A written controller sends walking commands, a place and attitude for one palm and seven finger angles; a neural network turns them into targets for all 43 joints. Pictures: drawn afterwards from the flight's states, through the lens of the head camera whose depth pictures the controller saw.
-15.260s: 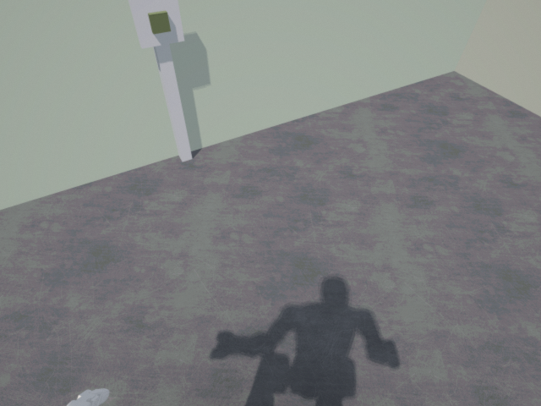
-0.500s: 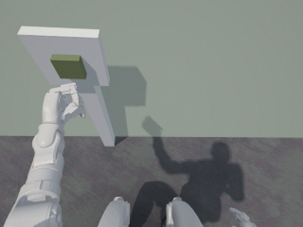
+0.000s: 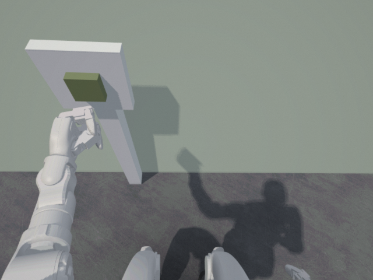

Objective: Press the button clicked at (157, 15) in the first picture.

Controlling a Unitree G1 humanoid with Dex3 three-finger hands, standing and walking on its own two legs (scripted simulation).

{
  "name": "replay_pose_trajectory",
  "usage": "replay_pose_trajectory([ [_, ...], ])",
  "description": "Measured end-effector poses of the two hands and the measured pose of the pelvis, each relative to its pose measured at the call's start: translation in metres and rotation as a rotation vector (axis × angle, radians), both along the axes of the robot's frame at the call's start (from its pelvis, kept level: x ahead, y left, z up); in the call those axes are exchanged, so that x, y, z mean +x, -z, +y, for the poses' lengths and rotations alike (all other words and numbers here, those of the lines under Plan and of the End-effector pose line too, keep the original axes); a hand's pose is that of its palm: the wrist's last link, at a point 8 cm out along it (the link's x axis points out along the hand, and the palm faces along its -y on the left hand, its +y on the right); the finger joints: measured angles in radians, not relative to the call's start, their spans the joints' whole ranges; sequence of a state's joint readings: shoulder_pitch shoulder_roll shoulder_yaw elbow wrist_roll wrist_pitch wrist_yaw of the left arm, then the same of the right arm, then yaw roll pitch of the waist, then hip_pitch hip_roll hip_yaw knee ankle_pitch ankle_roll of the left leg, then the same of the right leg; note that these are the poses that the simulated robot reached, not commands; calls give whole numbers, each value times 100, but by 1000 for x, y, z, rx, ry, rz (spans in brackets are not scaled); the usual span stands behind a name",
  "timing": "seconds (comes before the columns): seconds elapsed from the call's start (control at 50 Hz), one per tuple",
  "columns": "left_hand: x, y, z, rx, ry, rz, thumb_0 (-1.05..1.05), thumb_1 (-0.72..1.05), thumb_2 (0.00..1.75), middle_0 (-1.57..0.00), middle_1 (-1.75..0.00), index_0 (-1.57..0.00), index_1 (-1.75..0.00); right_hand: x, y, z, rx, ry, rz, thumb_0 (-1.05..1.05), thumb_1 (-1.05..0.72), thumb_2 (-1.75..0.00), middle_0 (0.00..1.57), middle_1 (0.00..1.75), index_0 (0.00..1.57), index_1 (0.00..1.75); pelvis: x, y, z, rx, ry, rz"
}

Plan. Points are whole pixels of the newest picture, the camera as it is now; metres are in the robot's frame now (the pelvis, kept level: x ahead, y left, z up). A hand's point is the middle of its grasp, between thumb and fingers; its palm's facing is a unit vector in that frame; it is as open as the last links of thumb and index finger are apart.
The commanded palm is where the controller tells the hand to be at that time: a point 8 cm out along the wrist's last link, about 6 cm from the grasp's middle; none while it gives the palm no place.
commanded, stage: aim a knuckle at the button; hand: left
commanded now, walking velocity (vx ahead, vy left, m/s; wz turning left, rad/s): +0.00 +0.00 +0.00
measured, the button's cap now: (87, 86) +0.52 +0.24 +0.07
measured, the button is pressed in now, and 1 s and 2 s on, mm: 0 2 5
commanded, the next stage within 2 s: press the button with the knuckle in 0.20 s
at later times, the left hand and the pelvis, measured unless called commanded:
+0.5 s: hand (96, 127) +0.43 +0.21 +0.03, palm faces +0.03 -1.00 -0.01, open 3.1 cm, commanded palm +0.41 +0.25 +0.04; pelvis +0.00 +0.00 +0.00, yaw +0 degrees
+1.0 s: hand (99, 116) +0.46 +0.21 +0.03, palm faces +0.03 -1.00 -0.02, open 3.0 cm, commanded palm +0.45 +0.25 +0.04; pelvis +0.00 +0.01 -0.01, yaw -1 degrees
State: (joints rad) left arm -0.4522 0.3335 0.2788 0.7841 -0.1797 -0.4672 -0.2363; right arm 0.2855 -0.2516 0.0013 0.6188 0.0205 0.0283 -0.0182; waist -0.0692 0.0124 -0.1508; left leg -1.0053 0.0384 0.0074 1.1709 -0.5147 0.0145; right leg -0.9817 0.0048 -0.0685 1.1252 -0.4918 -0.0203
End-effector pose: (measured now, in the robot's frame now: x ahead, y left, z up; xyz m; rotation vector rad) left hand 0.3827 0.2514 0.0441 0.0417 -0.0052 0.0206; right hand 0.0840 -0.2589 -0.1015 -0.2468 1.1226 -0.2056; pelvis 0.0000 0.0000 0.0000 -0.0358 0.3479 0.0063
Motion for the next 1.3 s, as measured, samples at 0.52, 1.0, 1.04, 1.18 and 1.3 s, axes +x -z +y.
replay_pose_trajectory([
  [0.52,28,10,9,-29,-11,37,2,90,90,-130,-150,-130,-150,-12,5,3,-18,10,52,1,-91,-90,20,30,21,30,0,5,4,-8,0,27],
  [1.0,55,13,9,-20,-10,26,1,85,91,-130,-150,-129,-150,-36,10,9,-28,34,138,1,-91,-90,20,30,21,30,0,9,12,-19,3,54],
  [1.04,57,13,10,-21,-10,29,1,84,91,-130,-150,-129,-150,-37,11,9,-32,32,142,1,-91,-90,20,30,21,30,-2,10,11,-21,0,55],
  [1.18,63,13,12,-17,-1,35,0,82,93,-130,-150,-131,-150,-43,11,5,-49,28,146,1,-91,-90,20,30,21,30,-8,14,10,-26,-4,61],
  [1.3,66,13,14,-14,8,33,-1,79,93,-130,-150,-134,-150,-53,12,1,-67,29,152,1,-91,-90,20,30,21,30,-14,18,8,-32,-8,68],
])
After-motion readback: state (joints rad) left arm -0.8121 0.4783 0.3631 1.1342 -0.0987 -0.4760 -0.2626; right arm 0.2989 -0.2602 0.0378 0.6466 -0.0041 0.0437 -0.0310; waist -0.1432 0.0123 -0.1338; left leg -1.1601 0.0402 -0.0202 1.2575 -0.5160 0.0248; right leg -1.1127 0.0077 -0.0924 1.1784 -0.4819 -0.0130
